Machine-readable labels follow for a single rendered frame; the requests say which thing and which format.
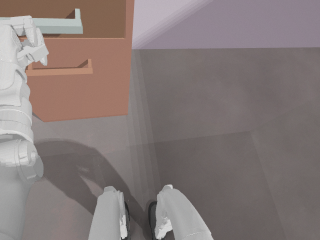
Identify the cabinet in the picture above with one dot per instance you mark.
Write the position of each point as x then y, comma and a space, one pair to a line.
106, 94

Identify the handle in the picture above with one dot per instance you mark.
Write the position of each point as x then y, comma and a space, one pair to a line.
64, 73
58, 25

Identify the drawer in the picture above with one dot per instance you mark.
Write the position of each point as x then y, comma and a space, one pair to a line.
99, 18

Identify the left robot hand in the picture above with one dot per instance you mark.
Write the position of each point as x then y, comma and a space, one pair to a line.
32, 49

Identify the left robot upper arm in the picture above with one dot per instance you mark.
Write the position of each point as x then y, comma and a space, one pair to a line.
20, 167

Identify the robot left forearm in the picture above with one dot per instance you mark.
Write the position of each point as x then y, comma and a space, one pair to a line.
15, 107

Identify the left robot foot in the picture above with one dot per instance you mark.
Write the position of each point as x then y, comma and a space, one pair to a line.
127, 217

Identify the robot left thigh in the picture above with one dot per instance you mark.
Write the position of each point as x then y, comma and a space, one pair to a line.
106, 219

